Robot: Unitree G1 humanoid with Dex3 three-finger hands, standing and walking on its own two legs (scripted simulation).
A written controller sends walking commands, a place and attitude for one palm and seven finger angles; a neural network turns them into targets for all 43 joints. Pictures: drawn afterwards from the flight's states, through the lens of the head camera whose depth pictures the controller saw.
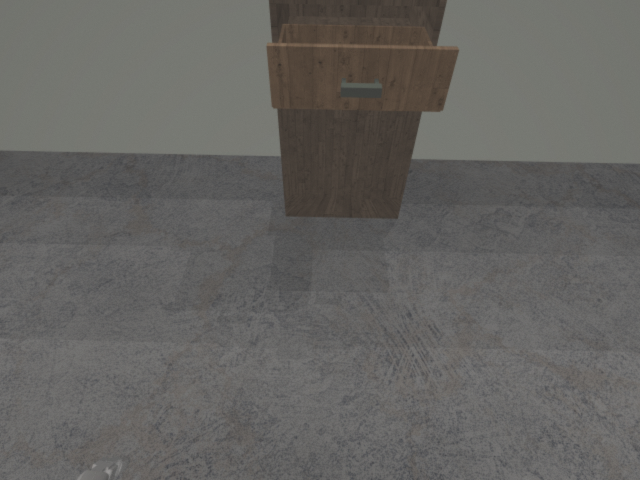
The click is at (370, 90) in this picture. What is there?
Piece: drawer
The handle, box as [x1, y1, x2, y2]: [341, 78, 381, 97]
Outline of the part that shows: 342,78 341,96 380,97 381,84 378,82 378,79 374,79 373,83 346,83 345,78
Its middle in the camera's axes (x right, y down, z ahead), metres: +0.10 -0.38 +0.97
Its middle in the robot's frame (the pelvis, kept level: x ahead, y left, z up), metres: +0.99 -0.05 +0.02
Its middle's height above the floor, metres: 0.79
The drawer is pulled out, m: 0.30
